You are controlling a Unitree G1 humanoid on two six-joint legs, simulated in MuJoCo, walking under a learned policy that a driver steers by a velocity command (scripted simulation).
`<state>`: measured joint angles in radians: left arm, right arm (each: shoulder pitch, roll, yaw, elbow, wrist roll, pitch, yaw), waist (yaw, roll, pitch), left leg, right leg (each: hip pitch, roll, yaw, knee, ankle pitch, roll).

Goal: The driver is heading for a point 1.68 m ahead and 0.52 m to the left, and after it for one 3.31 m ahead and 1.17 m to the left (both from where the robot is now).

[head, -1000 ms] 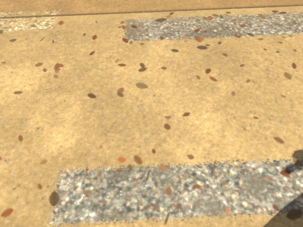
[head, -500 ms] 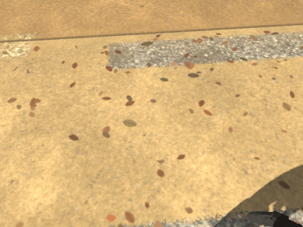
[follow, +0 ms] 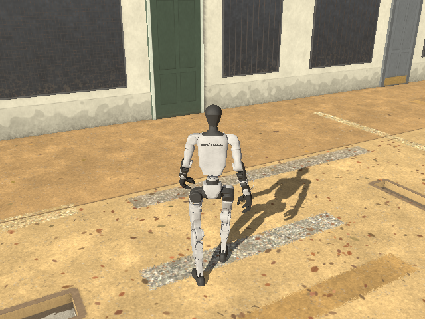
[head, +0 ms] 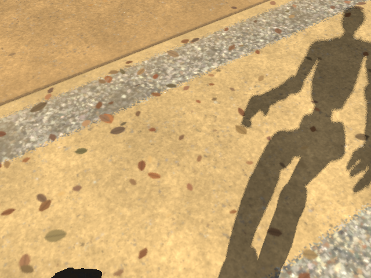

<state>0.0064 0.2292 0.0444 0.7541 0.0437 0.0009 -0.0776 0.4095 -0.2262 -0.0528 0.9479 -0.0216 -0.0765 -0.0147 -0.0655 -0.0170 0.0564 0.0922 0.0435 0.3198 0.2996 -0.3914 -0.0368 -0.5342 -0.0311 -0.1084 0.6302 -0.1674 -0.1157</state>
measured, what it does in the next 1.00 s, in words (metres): walks ahead, turning left: right foot, then left foot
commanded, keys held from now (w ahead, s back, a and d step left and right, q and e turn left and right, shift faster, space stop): w+e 0.12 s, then w+q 0.86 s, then q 0.02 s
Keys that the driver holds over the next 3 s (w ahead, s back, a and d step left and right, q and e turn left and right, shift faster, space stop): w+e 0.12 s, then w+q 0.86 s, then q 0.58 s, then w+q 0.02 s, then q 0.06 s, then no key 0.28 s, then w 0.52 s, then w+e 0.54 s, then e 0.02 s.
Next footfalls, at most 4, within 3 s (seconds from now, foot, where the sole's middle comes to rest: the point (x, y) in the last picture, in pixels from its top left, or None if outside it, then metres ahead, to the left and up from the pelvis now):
0.04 right None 0.17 -0.08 -0.77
0.60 left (174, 266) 0.49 0.04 -0.77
1.12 right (196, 182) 0.82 -0.06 -0.77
1.58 left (148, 215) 0.69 0.13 -0.77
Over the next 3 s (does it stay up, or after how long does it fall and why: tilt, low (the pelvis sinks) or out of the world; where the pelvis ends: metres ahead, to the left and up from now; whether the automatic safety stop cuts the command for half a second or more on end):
stays up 1.01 0.32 -0.01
